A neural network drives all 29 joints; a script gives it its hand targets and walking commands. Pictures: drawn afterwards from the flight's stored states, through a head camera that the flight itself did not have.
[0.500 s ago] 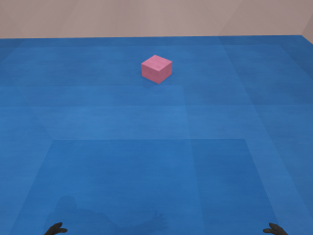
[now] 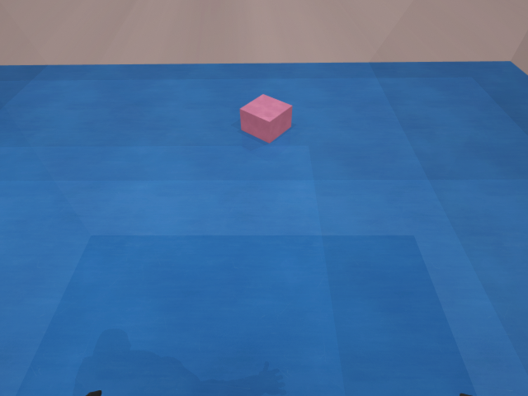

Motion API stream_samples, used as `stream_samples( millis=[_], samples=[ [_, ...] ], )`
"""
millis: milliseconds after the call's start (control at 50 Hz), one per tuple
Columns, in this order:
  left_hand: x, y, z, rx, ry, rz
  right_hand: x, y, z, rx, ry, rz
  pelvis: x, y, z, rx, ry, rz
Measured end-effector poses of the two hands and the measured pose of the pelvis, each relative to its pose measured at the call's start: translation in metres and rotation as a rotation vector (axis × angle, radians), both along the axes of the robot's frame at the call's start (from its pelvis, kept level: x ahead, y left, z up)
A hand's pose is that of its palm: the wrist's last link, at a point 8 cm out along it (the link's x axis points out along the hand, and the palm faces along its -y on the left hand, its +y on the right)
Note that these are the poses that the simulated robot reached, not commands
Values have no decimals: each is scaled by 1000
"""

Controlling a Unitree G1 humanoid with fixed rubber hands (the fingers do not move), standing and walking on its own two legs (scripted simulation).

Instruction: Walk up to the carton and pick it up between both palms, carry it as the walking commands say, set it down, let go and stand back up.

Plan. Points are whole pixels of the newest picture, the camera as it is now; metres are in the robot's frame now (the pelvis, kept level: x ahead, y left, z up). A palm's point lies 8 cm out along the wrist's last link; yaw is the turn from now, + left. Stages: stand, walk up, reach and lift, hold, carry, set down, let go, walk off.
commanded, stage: stand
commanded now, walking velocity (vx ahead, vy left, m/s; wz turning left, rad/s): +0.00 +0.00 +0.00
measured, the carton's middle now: (266, 118) +1.90 +0.03 -0.70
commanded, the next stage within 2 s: walk up in 0.28 s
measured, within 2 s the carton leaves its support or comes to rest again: neither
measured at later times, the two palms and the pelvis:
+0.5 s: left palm out of the picture +0.10 +0.32 -0.10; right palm out of the picture +0.10 -0.32 -0.10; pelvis +0.00 +0.00 +0.00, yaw +0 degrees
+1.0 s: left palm (3, 372) +0.20 +0.46 -0.11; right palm (426, 361) +0.21 -0.23 -0.06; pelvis +0.13 +0.12 -0.01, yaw +2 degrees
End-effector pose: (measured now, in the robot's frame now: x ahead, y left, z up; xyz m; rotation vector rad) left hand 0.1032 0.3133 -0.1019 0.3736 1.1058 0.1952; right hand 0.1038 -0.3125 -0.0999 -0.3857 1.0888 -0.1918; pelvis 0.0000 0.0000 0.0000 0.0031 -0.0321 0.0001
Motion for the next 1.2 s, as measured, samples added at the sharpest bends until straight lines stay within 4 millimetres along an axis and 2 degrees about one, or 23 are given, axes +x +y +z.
stream_samples(
  millis=[180, 440, 560, 620, 700, 760, 820, 880, 920, 1000, 1060, 1140, 1200],
  samples=[
    [2, 0, 3, 8, -9, 10, 13, 0, 3, 1, -28, 11, 1, -2, 1, -2, -3, 6],
    [-8, 5, 4, 24, 22, 29, 3, -3, -2, 4, 20, 1, 2, -4, 2, -2, 0, 6],
    [-5, 6, 6, 10, -6, 20, 3, -7, 2, 5, 8, 3, 5, -4, 2, -4, 0, 13],
    [-8, 22, 15, 18, -51, 28, 13, -11, 12, -8, -8, 34, 12, 2, 3, -9, 7, 25],
    [-14, 56, 25, 57, -58, 52, 44, -10, 29, -28, -55, 73, 25, 15, 4, 1, 3, 28],
    [-15, 84, 26, 70, -42, 69, 74, 1, 39, -41, -94, 99, 40, 32, 2, 0, -5, 38],
    [-9, 114, 20, 70, -23, 91, 108, 23, 44, -48, -138, 114, 62, 56, -4, -12, 5, 36],
    [15, 146, 4, 72, -19, 91, 134, 48, 41, -72, -183, 114, 87, 84, -18, -19, 16, 33],
    [40, 155, -5, 58, -21, 77, 133, 62, 36, -90, -187, 92, 99, 98, -22, -20, 18, 37],
    [99, 151, -8, -13, -46, 2, 107, 84, 37, -97, -111, 5, 126, 116, -11, -23, -2, 29],
    [133, 149, -9, -60, -41, -31, 96, 93, 44, -110, -66, -37, 150, 126, -3, -22, -16, 13],
    [179, 152, -7, -87, -40, -52, 98, 101, 50, -129, -2, -55, 183, 137, 2, -22, -12, 15],
    [221, 153, -2, -94, -66, -64, 110, 105, 50, -134, 48, -58, 208, 141, 4, -27, 5, 20]
  ],
)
